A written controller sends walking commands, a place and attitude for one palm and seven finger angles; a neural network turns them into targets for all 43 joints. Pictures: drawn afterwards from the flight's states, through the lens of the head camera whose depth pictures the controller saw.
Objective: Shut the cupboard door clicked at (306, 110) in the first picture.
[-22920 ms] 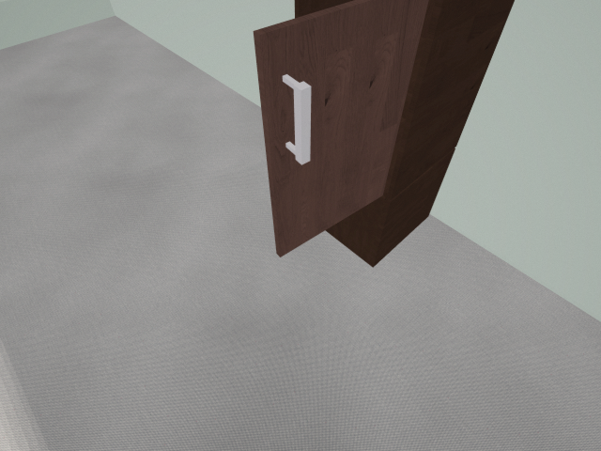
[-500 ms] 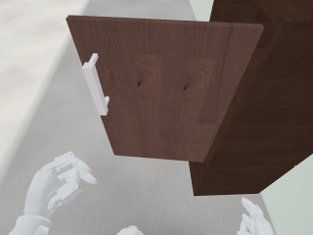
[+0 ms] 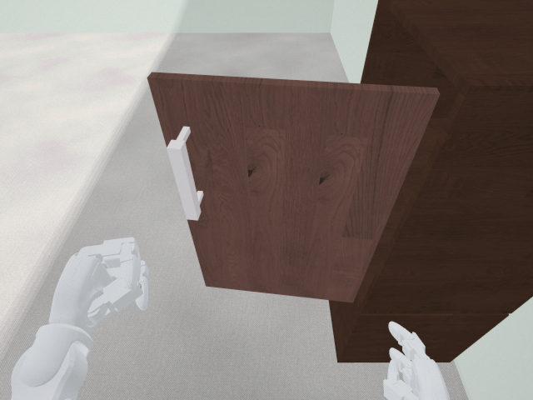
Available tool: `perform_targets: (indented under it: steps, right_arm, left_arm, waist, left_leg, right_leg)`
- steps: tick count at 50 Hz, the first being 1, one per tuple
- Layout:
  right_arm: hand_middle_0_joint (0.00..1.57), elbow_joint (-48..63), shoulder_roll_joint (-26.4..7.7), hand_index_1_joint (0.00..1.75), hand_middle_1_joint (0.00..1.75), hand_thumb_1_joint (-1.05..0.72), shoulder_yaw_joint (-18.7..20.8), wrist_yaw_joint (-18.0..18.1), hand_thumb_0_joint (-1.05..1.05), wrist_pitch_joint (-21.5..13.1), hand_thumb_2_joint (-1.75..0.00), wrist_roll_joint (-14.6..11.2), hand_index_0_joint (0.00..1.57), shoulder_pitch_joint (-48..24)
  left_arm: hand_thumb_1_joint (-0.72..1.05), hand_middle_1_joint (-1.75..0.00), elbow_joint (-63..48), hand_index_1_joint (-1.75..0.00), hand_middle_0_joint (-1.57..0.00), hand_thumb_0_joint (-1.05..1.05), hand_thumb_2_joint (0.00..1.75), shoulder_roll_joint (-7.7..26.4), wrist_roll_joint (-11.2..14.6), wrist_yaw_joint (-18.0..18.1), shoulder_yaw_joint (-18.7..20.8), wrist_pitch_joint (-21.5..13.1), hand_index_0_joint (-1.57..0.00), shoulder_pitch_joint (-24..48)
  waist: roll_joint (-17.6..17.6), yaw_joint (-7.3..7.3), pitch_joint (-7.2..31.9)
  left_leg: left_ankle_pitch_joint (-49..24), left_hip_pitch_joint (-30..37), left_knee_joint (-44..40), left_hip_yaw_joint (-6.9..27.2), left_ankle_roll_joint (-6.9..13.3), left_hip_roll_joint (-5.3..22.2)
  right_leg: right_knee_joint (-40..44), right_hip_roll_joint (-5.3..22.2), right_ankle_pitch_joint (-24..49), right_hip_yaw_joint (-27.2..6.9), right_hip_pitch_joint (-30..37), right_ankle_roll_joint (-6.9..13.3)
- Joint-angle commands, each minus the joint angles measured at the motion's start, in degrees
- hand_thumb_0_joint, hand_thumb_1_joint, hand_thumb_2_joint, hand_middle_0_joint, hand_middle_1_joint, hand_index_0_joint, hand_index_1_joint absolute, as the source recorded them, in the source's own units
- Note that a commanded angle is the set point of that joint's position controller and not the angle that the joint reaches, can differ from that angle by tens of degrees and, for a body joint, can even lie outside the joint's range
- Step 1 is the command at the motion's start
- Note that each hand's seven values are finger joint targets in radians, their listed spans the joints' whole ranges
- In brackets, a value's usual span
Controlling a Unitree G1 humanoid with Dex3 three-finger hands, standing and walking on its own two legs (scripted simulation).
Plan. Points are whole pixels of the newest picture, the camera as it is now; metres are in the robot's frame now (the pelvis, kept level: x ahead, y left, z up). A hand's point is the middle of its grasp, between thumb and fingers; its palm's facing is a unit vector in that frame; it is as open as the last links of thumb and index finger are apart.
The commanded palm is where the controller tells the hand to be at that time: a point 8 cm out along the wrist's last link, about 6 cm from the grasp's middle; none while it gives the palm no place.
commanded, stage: raise the hand and make a fist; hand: left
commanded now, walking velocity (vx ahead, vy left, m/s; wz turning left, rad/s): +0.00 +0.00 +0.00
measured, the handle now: (189, 175) +0.43 +0.17 +0.11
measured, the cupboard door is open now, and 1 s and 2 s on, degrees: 83 83 83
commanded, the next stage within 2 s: bring the fist close to the handle in 0.44 s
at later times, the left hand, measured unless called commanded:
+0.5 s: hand (152, 284) +0.23 +0.17 +0.12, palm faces +0.00 -1.00 -0.08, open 3.1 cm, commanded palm +0.20 +0.22 +0.12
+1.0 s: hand (173, 251) +0.28 +0.16 +0.12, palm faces -0.01 -1.00 -0.06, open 3.1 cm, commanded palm +0.25 +0.21 +0.12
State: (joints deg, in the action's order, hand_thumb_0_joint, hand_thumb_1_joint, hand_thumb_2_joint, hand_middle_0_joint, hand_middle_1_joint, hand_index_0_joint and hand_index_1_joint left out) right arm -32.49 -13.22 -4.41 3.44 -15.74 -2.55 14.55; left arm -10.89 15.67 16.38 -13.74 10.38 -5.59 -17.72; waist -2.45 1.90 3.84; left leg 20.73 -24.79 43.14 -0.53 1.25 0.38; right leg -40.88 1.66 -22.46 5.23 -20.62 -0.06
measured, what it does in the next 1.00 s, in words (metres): stands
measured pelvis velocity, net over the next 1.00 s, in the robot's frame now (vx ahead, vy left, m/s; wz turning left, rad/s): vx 0.01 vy -0.02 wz -0.02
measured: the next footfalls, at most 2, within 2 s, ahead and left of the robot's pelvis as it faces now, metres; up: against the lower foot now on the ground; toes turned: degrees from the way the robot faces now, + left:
none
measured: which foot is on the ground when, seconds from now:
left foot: down 0.00-1.00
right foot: down 0.00-1.00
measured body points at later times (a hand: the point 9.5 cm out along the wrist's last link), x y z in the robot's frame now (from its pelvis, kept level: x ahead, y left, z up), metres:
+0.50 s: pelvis +0.00 -0.02 +0.01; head -0.01 -0.04 +0.46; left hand +0.22 +0.22 +0.13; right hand +0.17 -0.25 -0.06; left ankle +0.02 +0.10 -0.71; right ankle -0.01 -0.12 -0.71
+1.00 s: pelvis +0.01 -0.02 +0.01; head +0.01 -0.04 +0.46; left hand +0.27 +0.21 +0.13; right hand +0.18 -0.26 -0.07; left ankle +0.02 +0.10 -0.71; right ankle -0.01 -0.12 -0.71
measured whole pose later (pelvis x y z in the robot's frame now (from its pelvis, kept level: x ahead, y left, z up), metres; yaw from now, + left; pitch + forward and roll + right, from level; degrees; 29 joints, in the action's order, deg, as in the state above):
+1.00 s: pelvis +0.01 -0.02 +0.01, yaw -1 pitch +2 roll +0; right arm -35.7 -14.7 -2.2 2.9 -16.5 -2.7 14.3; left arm -2.6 14.3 15.0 -11.6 10.5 -5.6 -9.6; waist -2.2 0.3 4.0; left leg 19.6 -20.8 38.3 -1.6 -0.3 1.1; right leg -38.7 0.8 -22.4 4.1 -18.4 1.2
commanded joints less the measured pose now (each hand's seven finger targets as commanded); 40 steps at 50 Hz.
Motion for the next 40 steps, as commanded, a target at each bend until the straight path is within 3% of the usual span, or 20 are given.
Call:
perform_targets:
  steps: [1, 7, 8, 9, 10, 13, 14, 15, 18, 19, 21, 23, 24, 26, 28, 29, 31, 37, 39, 40]
  right_arm:
    - [0.2, 8.4, -7.3, 0.3, 0.3, -0.9, 3.7, 1.0, 0.0, -3.6, -0.9, -0.8, 0.2, -5.7]
    - [0.2, 8.2, -7.3, 0.3, 0.3, -0.9, 3.9, 0.9, 0.0, -4.0, -0.9, -0.8, 0.2, -6.0]
    - [0.2, 8.3, -7.3, 0.3, 0.3, -0.9, 3.9, 0.9, 0.0, -4.1, -0.9, -0.8, 0.2, -6.2]
    - [0.2, 7.9, -7.6, 0.3, 0.3, -0.9, 4.1, 0.9, 0.0, -4.1, -0.9, -0.6, 0.2, -6.0]
    - [0.2, 8.2, -7.3, 0.3, 0.3, -0.9, 4.0, 0.7, 0.0, -4.1, -0.9, -0.6, 0.2, -6.4]
    - [0.2, 7.8, -7.1, 0.3, 0.3, -0.9, 4.2, 0.6, 0.0, -4.5, -0.9, -0.5, 0.2, -6.3]
    - [0.2, 7.4, -7.6, 0.3, 0.3, -0.9, 4.3, 0.7, 0.0, -4.5, -0.9, -0.4, 0.2, -5.9]
    - [0.2, 7.5, -7.3, 0.3, 0.3, -0.9, 4.2, 0.6, 0.0, -4.6, -0.9, -0.5, 0.2, -6.2]
    - [0.2, 7.4, -7.3, 0.3, 0.3, -0.9, 4.3, 0.6, 0.0, -4.9, -0.9, -0.7, 0.2, -6.4]
    - [0.2, 7.1, -7.7, 0.3, 0.3, -0.9, 4.3, 0.7, 0.0, -4.9, -0.9, -0.4, 0.2, -6.2]
    - [0.2, 7.2, -7.3, 0.3, 0.3, -0.9, 4.4, 0.7, 0.0, -5.0, -0.9, -0.7, 0.2, -6.8]
    - [0.2, 7.1, -7.4, 0.3, 0.3, -0.9, 4.3, 0.9, 0.0, -5.2, -0.9, -0.8, 0.2, -6.7]
    - [0.2, 6.9, -7.7, 0.3, 0.3, -0.9, 4.4, 1.0, 0.0, -5.2, -0.9, -0.6, 0.2, -6.6]
    - [0.2, 6.9, -7.3, 0.3, 0.3, -0.9, 4.3, 0.9, 0.0, -5.4, -0.9, -0.8, 0.2, -7.0]
    - [0.2, 6.8, -7.4, 0.3, 0.3, -0.9, 4.3, 1.0, 0.0, -5.6, -0.9, -0.7, 0.2, -7.0]
    - [0.2, 6.0, -7.8, 0.3, 0.3, -0.9, 4.2, 1.1, 0.0, -5.5, -0.9, -0.6, 0.2, -6.7]
    - [0.2, 5.6, -7.7, 0.3, 0.3, -0.9, 4.3, 1.2, 0.0, -5.5, -0.9, -0.7, 0.2, -6.9]
    - [0.2, 5.6, -7.6, 0.3, 0.3, -0.9, 4.4, 1.1, 0.0, -5.8, -0.9, -0.8, 0.2, -6.7]
    - [0.2, 5.4, -7.9, 0.3, 0.3, -0.9, 4.5, 0.8, 0.0, -5.4, -0.9, -0.6, 0.2, -6.4]
    - [0.2, 5.7, -7.6, 0.3, 0.3, -0.9, 4.5, 0.7, 0.0, -5.1, -0.9, -0.6, 0.2, -6.7]
  left_arm:
    - [0.9, -1.5, -11.9, -1.5, -1.3, 0.0, 0.9, 7.9, 1.3, -0.5, 5.3, -2.2, -1.3, 10.2]
    - [0.9, -1.5, -9.3, -1.5, -1.3, 0.0, 0.9, 7.0, 1.6, -0.8, 5.7, -0.5, -1.3, 7.6]
    - [0.9, -1.5, -10.0, -1.5, -1.3, 0.0, 0.9, 6.9, 1.6, -0.7, 5.4, -0.8, -1.3, 8.0]
    - [0.9, -1.5, -9.9, -1.5, -1.3, 0.0, 0.9, 9.0, 1.4, -0.4, 6.9, -1.0, -1.3, 7.9]
    - [0.9, -1.5, -11.0, -1.5, -1.3, 0.0, 0.9, 7.4, 1.1, -0.2, 5.8, -1.4, -1.3, 8.5]
    - [0.9, -1.5, -12.4, -1.5, -1.3, 0.0, 0.9, 7.7, 0.9, 0.7, 6.2, -3.2, -1.3, 9.7]
    - [0.9, -1.5, -11.2, -1.5, -1.3, 0.0, 0.9, 9.5, 0.8, 1.0, 7.6, -3.4, -1.3, 9.1]
    - [0.9, -1.5, -10.8, -1.5, -1.3, 0.0, 0.9, 7.8, 0.7, 0.9, 6.2, -3.8, -1.3, 9.1]
    - [0.9, -1.5, -11.1, -1.5, -1.3, 0.0, 0.9, 7.6, 0.4, 1.0, 5.6, -4.6, -1.3, 9.5]
    - [0.9, -1.5, -9.9, -1.5, -1.3, 0.0, 0.9, 9.2, 0.5, 1.0, 6.8, -4.4, -1.3, 8.8]
    - [0.9, -1.5, -10.0, -1.5, -1.3, 0.0, 0.9, 7.2, 0.6, 0.5, 5.3, -4.4, -1.3, 9.0]
    - [0.9, -1.5, -9.6, -1.5, -1.3, 0.0, 0.9, 7.4, 0.8, 0.3, 5.2, -4.4, -1.3, 9.1]
    - [0.9, -1.5, -9.1, -1.5, -1.3, 0.0, 0.9, 9.0, 1.0, 0.4, 6.5, -4.4, -1.3, 8.8]
    - [0.9, -1.5, -9.7, -1.5, -1.3, 0.0, 0.9, 7.7, 0.9, 0.3, 5.4, -4.6, -1.3, 9.7]
    - [0.9, -1.5, -9.6, -1.5, -1.3, 0.0, 0.9, 8.1, 0.9, 0.5, 5.7, -4.9, -1.3, 10.8]
    - [0.9, -1.5, -8.1, -1.5, -1.3, 0.0, 0.9, 9.5, 0.7, 0.8, 6.3, -4.9, -1.3, 12.9]
    - [0.9, -1.5, -7.0, -1.5, -1.3, 0.0, 0.9, 8.5, 0.7, 0.7, 5.4, -5.1, -1.3, 16.7]
    - [0.9, -1.5, -5.1, -1.5, -1.3, 0.0, 0.9, 6.8, 0.1, 0.8, 3.4, -4.4, -1.3, 18.2]
    - [0.9, -1.5, -3.2, -1.5, -1.3, 0.0, 0.9, 8.4, -0.1, 1.2, 5.1, -3.9, -1.3, 16.1]
    - [0.9, -1.5, -3.2, -1.5, -1.3, 0.0, 0.9, 6.9, -0.2, 1.2, 4.1, -3.7, -1.3, 16.3]
  waist:
    - [-0.2, -0.42, 6.5]
    - [1.7, 0.2, 5.0]
    - [1.4, 0.16, 4.8]
    - [2.9, 0.14, 4.9]
    - [1.0, 0.24, 5.5]
    - [-0.5, 0.0, 5.9]
    - [1.9, -0.28, 4.7]
    - [1.9, -0.36, 4.6]
    - [0.1, -0.49, 4.5]
    - [1.2, -0.43, 3.8]
    - [0.8, -0.67, 4.0]
    - [1.8, -0.76, 3.8]
    - [2.9, -0.65, 3.4]
    - [1.4, -0.74, 3.5]
    - [1.4, -0.87, 3.4]
    - [3.1, -1.52, 2.1]
    - [1.9, -1.84, 2.6]
    - [0.9, -1.37, 6.9]
    - [3.4, -0.67, 7.0]
    - [3.2, -0.89, 7.0]
  left_leg:
    - [-11.8, 7.7, -9.3, 2.2, 0.1, -0.3]
    - [-11.7, 7.7, -10.1, 1.4, 0.1, -0.6]
    - [-11.5, 7.7, -10.1, 1.2, 0.1, -0.7]
    - [-12.0, 7.6, -9.7, 1.2, 0.2, -0.7]
    - [-12.3, 7.9, -9.9, 0.9, 0.2, -0.8]
    - [-12.5, 8.9, -9.7, 0.8, 0.1, -0.8]
    - [-11.9, 8.0, -9.3, 0.8, 0.2, -0.7]
    - [-11.1, 7.7, -9.5, 0.5, 0.2, -0.8]
    - [-9.7, 8.2, -9.7, 0.6, 0.2, -0.8]
    - [-9.6, 7.3, -9.3, 0.6, 0.3, -0.8]
    - [-8.9, 7.6, -9.3, 0.1, 0.3, -0.9]
    - [-8.0, 7.4, -9.3, 0.2, 0.3, -0.9]
    - [-8.3, 6.7, -8.8, 0.4, 0.3, -0.8]
    - [-8.2, 7.2, -9.1, 0.1, 0.3, -0.8]
    - [-8.0, 7.3, -9.1, 0.3, 0.4, -0.9]
    - [-7.4, 6.6, -8.7, 0.6, 0.4, -0.7]
    - [-6.8, 7.1, -8.7, 0.4, 0.4, -0.8]
    - [-11.2, 9.4, -8.7, 0.4, 0.4, -0.8]
    - [-12.5, 8.4, -8.6, 0.4, 0.4, -0.7]
    - [-13.2, 8.7, -8.7, 0.1, 0.4, -0.7]
  right_leg:
    - [7.3, -2.0, 13.6, -0.9, 1.8, 0.9]
    - [8.8, -1.7, 13.8, -1.1, 2.5, 0.6]
    - [9.0, -1.6, 13.5, -1.4, 2.4, 0.5]
    - [9.2, -1.5, 13.9, -1.9, 3.1, 0.5]
    - [8.9, -1.4, 14.0, -1.8, 3.1, 0.6]
    - [8.5, -1.5, 14.2, -1.6, 2.5, 0.6]
    - [9.1, -1.5, 13.6, -2.1, 2.3, 0.3]
    - [9.4, -1.3, 12.4, -2.4, 2.1, 0.3]
    - [9.5, -1.3, 10.5, -2.3, 1.3, 0.3]
    - [10.0, -1.2, 10.5, -3.0, 1.6, 0.2]
    - [10.5, -1.0, 9.4, -3.3, 1.2, 0.0]
    - [11.0, -0.9, 7.9, -3.5, 0.9, -0.2]
    - [11.2, -0.8, 8.0, -4.2, 1.3, -0.3]
    - [11.1, -0.7, 7.8, -3.9, 1.0, -0.3]
    - [10.9, -0.8, 7.7, -3.6, 0.4, -0.3]
    - [11.4, -0.8, 6.6, -4.2, -0.2, -0.5]
    - [11.4, -0.7, 5.6, -4.5, -0.7, -0.6]
    - [9.5, -0.7, 13.0, -3.3, 1.4, -0.3]
    - [9.3, -0.6, 15.1, -3.4, 2.6, -0.4]
    - [9.1, -0.6, 16.3, -3.2, 2.4, -0.5]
